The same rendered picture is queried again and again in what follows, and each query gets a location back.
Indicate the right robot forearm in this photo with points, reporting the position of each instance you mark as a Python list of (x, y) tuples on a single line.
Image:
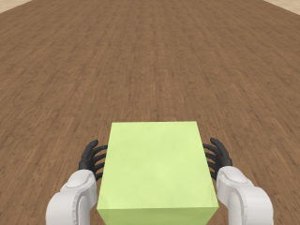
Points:
[(247, 205)]

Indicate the robot left hand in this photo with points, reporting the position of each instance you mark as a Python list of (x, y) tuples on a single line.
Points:
[(88, 159)]

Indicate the left robot forearm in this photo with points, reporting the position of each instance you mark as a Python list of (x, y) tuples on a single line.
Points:
[(72, 205)]

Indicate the carton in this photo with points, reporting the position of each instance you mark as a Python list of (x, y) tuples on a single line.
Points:
[(156, 173)]

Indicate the robot right hand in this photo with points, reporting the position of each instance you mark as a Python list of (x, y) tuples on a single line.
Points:
[(221, 157)]

